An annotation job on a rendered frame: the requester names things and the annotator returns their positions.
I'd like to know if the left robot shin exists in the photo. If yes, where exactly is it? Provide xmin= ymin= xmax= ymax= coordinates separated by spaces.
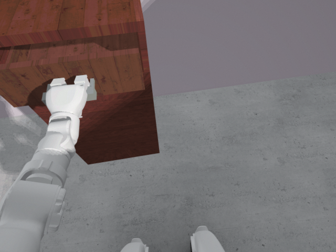
xmin=131 ymin=238 xmax=143 ymax=243

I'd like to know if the drawer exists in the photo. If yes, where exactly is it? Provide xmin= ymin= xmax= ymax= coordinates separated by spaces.
xmin=0 ymin=32 xmax=145 ymax=107

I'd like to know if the left robot forearm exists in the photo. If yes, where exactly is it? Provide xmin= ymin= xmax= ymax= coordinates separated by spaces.
xmin=0 ymin=112 xmax=80 ymax=220

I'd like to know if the robot shin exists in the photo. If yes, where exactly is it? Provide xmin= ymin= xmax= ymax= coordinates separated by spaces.
xmin=131 ymin=238 xmax=143 ymax=243
xmin=195 ymin=226 xmax=208 ymax=233

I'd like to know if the robot left hand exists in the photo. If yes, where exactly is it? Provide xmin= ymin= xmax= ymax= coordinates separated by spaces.
xmin=46 ymin=75 xmax=90 ymax=118

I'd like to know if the left robot upper arm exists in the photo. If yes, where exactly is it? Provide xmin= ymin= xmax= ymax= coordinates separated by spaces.
xmin=0 ymin=180 xmax=66 ymax=252

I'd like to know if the handle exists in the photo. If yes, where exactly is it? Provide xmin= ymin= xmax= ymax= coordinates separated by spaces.
xmin=42 ymin=78 xmax=97 ymax=105

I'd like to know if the right robot shin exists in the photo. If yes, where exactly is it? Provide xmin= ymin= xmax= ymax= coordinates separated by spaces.
xmin=195 ymin=226 xmax=208 ymax=233

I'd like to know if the cabinet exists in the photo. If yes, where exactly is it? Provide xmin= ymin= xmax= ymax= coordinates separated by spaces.
xmin=0 ymin=0 xmax=160 ymax=164

